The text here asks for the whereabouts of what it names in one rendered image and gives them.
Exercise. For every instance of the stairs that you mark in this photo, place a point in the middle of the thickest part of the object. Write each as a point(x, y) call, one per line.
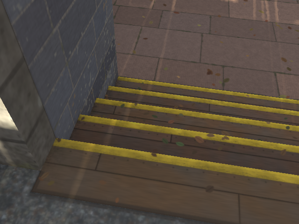
point(228, 127)

